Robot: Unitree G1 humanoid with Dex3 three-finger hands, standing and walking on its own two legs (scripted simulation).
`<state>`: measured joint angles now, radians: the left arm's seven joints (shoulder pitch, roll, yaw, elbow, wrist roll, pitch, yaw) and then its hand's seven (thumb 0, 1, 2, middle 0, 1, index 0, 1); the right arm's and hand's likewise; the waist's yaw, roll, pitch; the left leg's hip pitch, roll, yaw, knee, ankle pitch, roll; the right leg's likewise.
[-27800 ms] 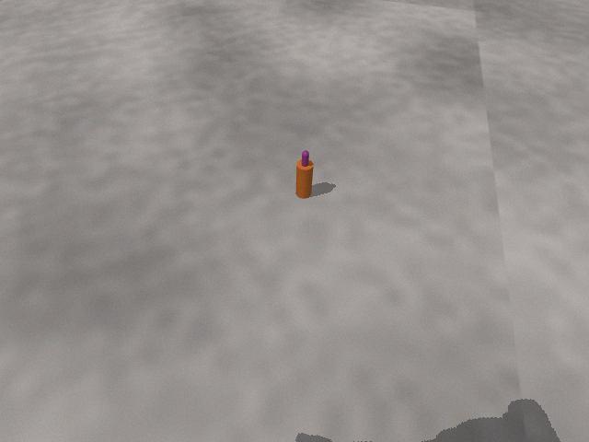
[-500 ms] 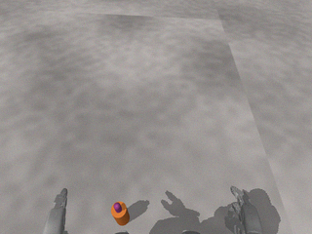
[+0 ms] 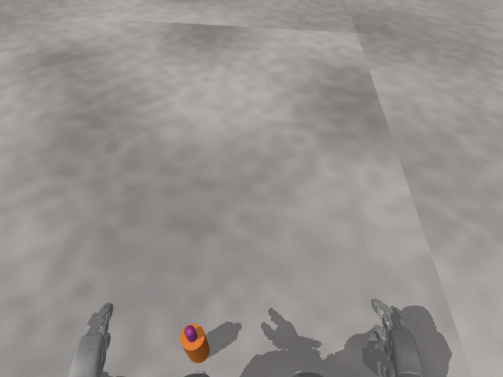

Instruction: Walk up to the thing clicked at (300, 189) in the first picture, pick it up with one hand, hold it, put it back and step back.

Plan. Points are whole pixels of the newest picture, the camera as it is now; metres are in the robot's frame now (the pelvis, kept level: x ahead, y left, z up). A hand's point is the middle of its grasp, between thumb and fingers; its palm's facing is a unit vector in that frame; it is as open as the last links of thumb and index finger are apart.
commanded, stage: stand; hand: left
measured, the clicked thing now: (194, 341) +0.32 +0.16 -0.59
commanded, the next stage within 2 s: none
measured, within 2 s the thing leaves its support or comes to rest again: neither
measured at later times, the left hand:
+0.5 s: hand out of the picture +0.07 +0.25 -0.11, palm faces +0.01 -0.93 -0.36, open 7.7 cm
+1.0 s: hand out of the picture +0.03 +0.25 -0.10, palm faces +0.02 -0.93 -0.36, open 7.4 cm
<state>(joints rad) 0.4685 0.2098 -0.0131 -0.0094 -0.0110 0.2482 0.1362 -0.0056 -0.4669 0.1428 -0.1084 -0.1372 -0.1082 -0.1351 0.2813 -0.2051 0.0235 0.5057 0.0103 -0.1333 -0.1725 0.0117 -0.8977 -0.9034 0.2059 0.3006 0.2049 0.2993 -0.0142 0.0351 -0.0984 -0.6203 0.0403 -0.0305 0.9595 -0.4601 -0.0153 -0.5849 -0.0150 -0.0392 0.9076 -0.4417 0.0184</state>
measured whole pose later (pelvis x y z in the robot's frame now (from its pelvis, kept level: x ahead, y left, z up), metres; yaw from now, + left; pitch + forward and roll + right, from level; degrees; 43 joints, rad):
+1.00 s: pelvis -0.01 +0.00 +0.06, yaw +1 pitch -4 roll +0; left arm 0.16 0.32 0.00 1.14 0.03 -0.01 0.02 0.01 0.90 0.90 -0.20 -0.30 -0.20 -0.30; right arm 0.14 -0.32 -0.02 1.12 -0.02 0.00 0.00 0.00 -0.90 -0.90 0.21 0.30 0.20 0.30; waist 0.02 0.02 0.06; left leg -0.14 0.00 -0.02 0.38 -0.17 0.00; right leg -0.12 -0.05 -0.04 0.38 -0.18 0.03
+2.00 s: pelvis +0.01 +0.00 +0.06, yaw +1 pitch -3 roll +0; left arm 0.10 0.33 0.01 1.15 0.02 0.00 0.00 0.01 0.90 0.90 -0.20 -0.30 -0.20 -0.30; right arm 0.10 -0.34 -0.01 1.14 -0.01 -0.01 0.00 0.00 -0.90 -0.90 0.20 0.30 0.20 0.30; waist 0.01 0.01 0.06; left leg -0.10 0.01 -0.01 0.32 -0.17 -0.01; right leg -0.09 -0.04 -0.04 0.32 -0.18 0.02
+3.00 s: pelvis -0.09 +0.04 +0.04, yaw -2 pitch -2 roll -1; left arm 0.10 0.39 0.06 0.88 0.01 0.06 0.02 0.01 0.90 0.90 -0.20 -0.30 -0.20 -0.30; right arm 0.15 -0.34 -0.05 0.87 -0.02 0.02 -0.01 0.00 -0.90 -0.90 0.21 0.30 0.21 0.30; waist -0.02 -0.02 0.21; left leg -0.33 -0.01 0.04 0.62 -0.26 0.06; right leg -0.38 0.07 0.12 0.99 -0.52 0.02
